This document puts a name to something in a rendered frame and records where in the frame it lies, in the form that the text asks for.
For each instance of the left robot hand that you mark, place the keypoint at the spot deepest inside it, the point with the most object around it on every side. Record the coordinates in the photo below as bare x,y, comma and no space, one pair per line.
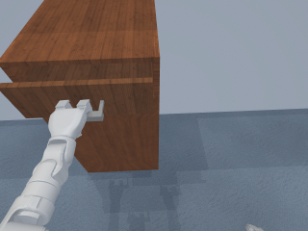
68,121

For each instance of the cabinet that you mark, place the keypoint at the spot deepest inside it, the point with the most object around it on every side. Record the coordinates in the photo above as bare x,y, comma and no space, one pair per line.
71,32

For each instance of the handle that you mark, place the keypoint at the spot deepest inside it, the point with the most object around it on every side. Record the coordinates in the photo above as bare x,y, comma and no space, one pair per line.
96,115

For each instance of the left robot forearm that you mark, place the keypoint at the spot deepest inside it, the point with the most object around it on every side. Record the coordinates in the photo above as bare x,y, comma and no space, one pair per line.
36,203

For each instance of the drawer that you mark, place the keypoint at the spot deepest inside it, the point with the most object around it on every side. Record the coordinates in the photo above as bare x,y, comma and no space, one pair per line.
126,88

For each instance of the left robot upper arm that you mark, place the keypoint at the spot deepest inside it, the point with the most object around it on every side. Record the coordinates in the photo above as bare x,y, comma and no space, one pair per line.
21,226

